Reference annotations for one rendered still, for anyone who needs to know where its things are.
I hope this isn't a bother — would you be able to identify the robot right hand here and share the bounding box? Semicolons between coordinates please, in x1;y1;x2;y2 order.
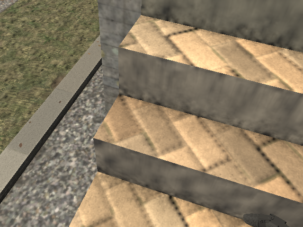
243;213;290;227

